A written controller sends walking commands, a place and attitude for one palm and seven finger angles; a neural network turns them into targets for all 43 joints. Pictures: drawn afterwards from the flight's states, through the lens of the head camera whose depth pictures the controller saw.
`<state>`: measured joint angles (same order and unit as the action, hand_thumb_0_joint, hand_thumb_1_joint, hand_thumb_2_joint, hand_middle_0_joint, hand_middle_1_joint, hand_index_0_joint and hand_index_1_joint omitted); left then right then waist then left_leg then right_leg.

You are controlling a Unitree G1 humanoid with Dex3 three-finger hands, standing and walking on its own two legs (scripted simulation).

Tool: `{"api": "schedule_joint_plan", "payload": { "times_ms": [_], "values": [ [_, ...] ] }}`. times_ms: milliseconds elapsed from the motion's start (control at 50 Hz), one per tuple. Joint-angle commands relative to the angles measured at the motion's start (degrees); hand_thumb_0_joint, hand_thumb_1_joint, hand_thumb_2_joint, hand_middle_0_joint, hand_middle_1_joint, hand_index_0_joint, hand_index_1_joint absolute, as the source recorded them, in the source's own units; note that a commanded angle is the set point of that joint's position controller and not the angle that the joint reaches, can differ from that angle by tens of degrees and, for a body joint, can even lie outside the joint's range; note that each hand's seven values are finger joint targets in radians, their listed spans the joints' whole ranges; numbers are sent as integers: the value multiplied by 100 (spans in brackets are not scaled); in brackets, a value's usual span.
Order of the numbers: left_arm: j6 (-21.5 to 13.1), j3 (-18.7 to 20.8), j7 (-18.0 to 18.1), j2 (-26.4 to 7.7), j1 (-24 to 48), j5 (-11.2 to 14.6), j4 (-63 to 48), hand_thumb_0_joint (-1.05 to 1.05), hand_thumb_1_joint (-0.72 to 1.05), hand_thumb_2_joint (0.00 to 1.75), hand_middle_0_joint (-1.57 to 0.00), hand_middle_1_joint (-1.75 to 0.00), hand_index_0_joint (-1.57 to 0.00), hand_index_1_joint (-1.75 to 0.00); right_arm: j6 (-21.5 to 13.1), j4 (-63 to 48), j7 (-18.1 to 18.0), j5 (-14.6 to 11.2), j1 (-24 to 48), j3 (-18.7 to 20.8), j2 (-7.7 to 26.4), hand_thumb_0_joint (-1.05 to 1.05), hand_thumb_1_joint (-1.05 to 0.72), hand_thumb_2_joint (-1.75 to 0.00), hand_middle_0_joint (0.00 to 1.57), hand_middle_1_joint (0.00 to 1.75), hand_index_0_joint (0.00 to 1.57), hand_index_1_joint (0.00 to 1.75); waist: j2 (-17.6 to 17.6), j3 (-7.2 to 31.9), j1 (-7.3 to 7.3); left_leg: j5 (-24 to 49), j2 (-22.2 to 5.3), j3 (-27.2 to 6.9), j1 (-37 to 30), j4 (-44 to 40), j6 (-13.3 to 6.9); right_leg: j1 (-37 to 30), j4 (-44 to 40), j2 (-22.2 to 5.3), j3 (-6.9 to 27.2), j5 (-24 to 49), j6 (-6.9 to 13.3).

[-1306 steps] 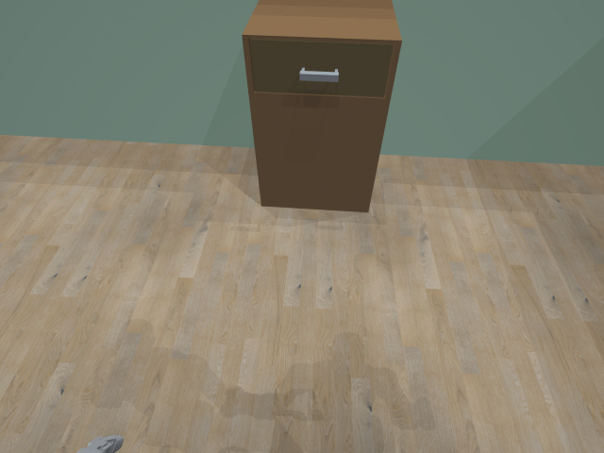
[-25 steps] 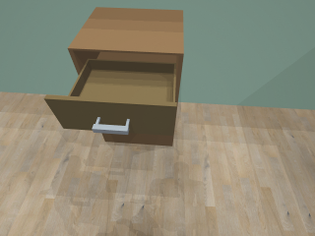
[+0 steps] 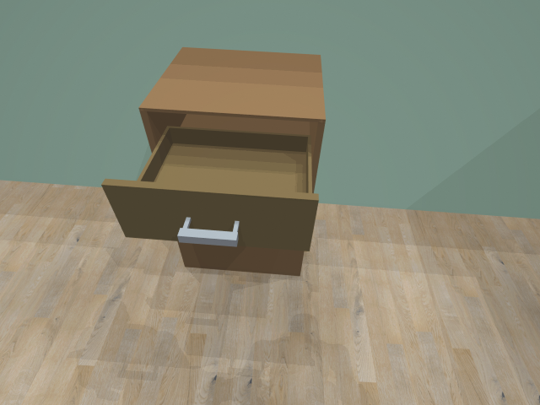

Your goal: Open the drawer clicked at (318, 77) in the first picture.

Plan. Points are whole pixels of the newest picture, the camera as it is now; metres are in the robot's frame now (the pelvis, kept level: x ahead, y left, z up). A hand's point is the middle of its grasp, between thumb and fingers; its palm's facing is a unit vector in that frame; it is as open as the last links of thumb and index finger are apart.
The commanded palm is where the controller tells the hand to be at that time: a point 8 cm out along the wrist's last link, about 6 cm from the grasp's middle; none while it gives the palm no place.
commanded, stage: come to a stop and stand still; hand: left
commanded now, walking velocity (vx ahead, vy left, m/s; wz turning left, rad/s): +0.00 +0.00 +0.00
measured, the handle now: (210, 230) +0.49 +0.17 -0.09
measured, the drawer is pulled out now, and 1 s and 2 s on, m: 0.30 0.30 0.30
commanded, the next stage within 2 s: look again from close up in 0.36 s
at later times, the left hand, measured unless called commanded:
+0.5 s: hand out of the picture -0.04 +0.17 -0.17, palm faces +0.03 -0.99 -0.16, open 7.4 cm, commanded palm none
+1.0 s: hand out of the picture -0.02 +0.16 -0.17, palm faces +0.02 -0.99 -0.16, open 7.4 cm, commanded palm none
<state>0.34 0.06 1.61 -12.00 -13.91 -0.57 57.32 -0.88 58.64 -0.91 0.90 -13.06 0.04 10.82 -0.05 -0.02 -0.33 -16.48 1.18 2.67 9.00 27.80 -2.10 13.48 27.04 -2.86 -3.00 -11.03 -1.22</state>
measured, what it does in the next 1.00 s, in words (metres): stands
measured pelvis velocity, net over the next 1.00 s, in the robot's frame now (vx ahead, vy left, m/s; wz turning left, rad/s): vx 0.00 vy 0.01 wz -0.02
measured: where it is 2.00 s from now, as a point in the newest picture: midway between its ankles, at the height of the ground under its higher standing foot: outside the picture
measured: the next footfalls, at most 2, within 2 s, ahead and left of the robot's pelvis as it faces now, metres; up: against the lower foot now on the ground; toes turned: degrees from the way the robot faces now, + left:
none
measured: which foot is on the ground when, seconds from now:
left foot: down 0.00-1.00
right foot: down 0.00-1.00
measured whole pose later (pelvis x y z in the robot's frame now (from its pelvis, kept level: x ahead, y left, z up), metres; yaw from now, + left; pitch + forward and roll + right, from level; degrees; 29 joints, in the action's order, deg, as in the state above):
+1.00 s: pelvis +0.00 +0.01 +0.00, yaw -1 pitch -2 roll +0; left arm -0.7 -0.4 2.3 -6.3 -19.1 -0.7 63.6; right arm -1.0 65.8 -1.3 0.2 -17.5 0.3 6.8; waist -0.4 -1.4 -0.2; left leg -14.3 1.7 4.2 7.6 23.9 -2.6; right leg 13.2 24.3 -3.1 -1.4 -8.9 -1.7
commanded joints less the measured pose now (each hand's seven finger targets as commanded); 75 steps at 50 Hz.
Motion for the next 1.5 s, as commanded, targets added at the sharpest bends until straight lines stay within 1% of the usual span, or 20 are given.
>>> {"api": "schedule_joint_plan", "payload": {
  "times_ms": [0, 580, 960, 980, 1000, 1020, 1040, 1060, 1080, 1100, 1140, 1160, 1180, 1220, 1260, 1300, 1360, 1380, 1420, 1480],
  "values": [
    [-85, 63, 48, -482, -362, -31, -103, 0, 90, 90, -20, -30, -20, -30, -51, -111, -28, 2, -154, 137, 688, 0, -90, -90, 20, 30, 20, 30, 20, -333, 5, 476, -690, -688, 641, -939, -4, -294, -406, -333, 414, 257, 158],
    [-150, 12, 115, 73, -1057, -48, 567, 0, 90, 90, -20, -30, -20, -30, -41, 573, -66, -56, -750, 136, 206, 0, -90, -90, 20, 30, 20, 30, -56, -669, 7, -214, -665, -679, 722, -1279, -14, -169, -562, -340, 447, 110, 140],
    [-178, 28, 118, 63, -992, -38, 525, 0, 90, 90, -20, -30, -20, -30, -52, 641, -76, -58, -850, 99, 123, 0, -90, -90, 20, 30, 20, 30, -41, -584, 35, 317, -652, -546, 465, -1130, 20, -150, -640, -345, 532, 275, 175],
    [-179, 31, 120, 97, -1013, -37, 546, 0, 90, 90, -20, -30, -20, -30, -58, 650, -81, -52, -830, 101, 113, 0, -90, -90, 20, 30, 20, 30, 8, -548, 24, 373, -657, -537, 429, -1129, 21, -153, -623, -352, 530, 330, 175],
    [-197, 25, 304, -264, -1110, -88, 711, 0, 90, 90, -20, -30, -20, -30, -137, 108, -34, -90, -238, 53, 349, 0, -90, -90, 20, 30, 20, 30, -180, -709, -150, 936, -785, -304, 891, -131, 166, -128, -302, -522, 480, 1179, 224],
    [-1245, -464, 283, -1468, 3522, -690, -8183, 0, 88, 89, -20, -32, -20, -32, -917, -2075, -346, -446, -274, -84, 1206, 0, -90, -90, 20, 30, 20, 30, 1371, 2245, 491, 686, -272, -313, -606, -945, 33, -768, 263, 235, 545, 307, 283],
    [-769, -41, 824, -1406, 1092, -811, -6506, 0, 85, 88, -20, -33, -20, -33, -1539, -1741, -607, -429, 378, -9, 983, 0, -90, -90, 20, 30, 20, 30, 1846, 1868, -100, 276, -402, -351, -354, -984, 165, -177, 711, 309, 58, -492, 438],
    [81, -548, 1115, -477, -464, -821, -5759, 0, 83, 87, -21, -34, -21, -34, -1802, -1764, -580, -562, 305, 93, 618, 0, -90, -90, 20, 30, 20, 30, 1317, 641, 23, -446, -426, -493, 588, -1236, 315, 375, 828, 288, -173, -904, 305],
    [236, -1075, 1143, 147, -569, -1028, -5638, 0, 81, 86, -21, -36, -21, -36, -1894, -1563, -592, -602, 39, 91, 670, 0, -90, -90, 20, 30, 20, 30, 719, 256, 130, -521, -274, -325, 780, -886, 188, 455, 540, 347, -117, -633, 260],
    [155, -1282, 1201, 29, -217, -1336, -6330, 0, 78, 85, -21, -37, -21, -37, -2050, -1951, -550, -556, 252, 124, 856, 0, -90, -90, 20, 30, 20, 30, 454, -303, 208, -692, -212, -462, 1032, -681, 124, 756, 382, 331, 41, -762, 276],
    [16, -1136, 1517, -465, -303, -2535, -6304, 0, 74, 83, -21, -40, -21, -40, -2009, -2229, -459, -220, 287, 135, 1107, 0, -90, -90, 20, 30, 20, 30, -513, -329, 337, -1242, -161, -758, 1505, -302, 72, 1375, 481, 363, 188, -1439, 327],
    [-63, -1149, 1675, -466, -341, -3130, -6130, 0, 71, 82, -21, -42, -21, -42, -1904, -2490, -376, -96, 353, 213, 1106, 0, -90, -90, 20, 30, 20, 30, -568, -222, 335, -1116, -80, -701, 1587, -58, 94, 1543, 536, 355, 245, -1629, 340],
    [-91, -895, 1853, -602, -759, -3787, -5893, 0, 69, 81, -22, -43, -22, -43, -1723, -2772, -276, 67, 453, 335, 1099, 0, -90, -90, 20, 30, 20, 30, -618, 79, 174, -946, 52, -573, 1531, 158, 136, 1553, 469, 403, 365, -1949, 390],
    [-132, -754, 2074, -440, -2472, -4694, -5211, 0, 64, 79, -22, -47, -22, -47, -1180, -3223, 6, 255, 813, 414, 1078, 0, -90, -90, 20, 30, 20, 30, -1015, -108, -295, -751, 112, -328, 1907, 374, 199, 1600, 305, 434, 595, -2295, 521],
    [-302, -355, 2120, -598, -3032, -5269, -4869, 0, 60, 77, -22, -50, -22, -50, -517, -3484, 259, 254, 1045, 453, 1070, 0, -90, -90, 20, 30, 20, 30, -1362, -40, -544, -305, 119, -154, 2227, 573, 222, 1397, 383, 445, 882, -1736, 621],
    [-571, -139, 2206, -826, -2759, -5648, -5443, 0, 55, 75, -22, -53, -22, -53, -79, -3864, 410, 198, 1420, 383, 987, 0, -90, -90, 20, 30, 20, 30, -1326, 351, -710, 47, 134, -66, 2333, 682, 233, 1151, 768, 417, 870, -936, 633],
    [-826, 481, 2602, -1384, -2541, -6089, -6213, 0, 48, 72, -23, -57, -23, -57, 187, -4069, 514, 244, 1583, 378, 856, 0, -90, -90, 20, 30, 20, 30, -266, 1002, -905, 560, 116, -38, 2108, 956, 261, 1123, 1270, 463, 957, -51, 704],
    [-840, 448, 2752, -1381, -2312, -6221, -6536, 0, 46, 71, -23, -58, -23, -58, 237, -4135, 529, 305, 1566, 368, 829, 0, -90, -90, 20, 30, 20, 30, 43, 1308, -877, 704, 132, -80, 1961, 1087, 229, 1191, 1388, 461, 1079, 189, 726],
    [-910, 501, 3023, -1514, -1547, -6453, -6947, 0, 41, 69, -24, -62, -24, -62, 279, -4080, 525, 368, 1387, 393, 779, 0, -90, -90, 20, 30, 20, 30, 43, 1768, -672, 907, 113, -193, 1746, 1473, 185, 1698, 1596, 444, 1324, 365, 708],
    [-1073, 537, 3194, -1797, -233, -6591, -7672, 0, 34, 66, -24, -66, -24, -66, 306, -4005, 445, 520, 1347, 433, 803, 0, -90, -90, 20, 30, 20, 30, 327, 2075, -339, 672, 134, -320, 1359, 2049, 154, 2592, 1626, 365, 1551, -259, 674]
  ]
}}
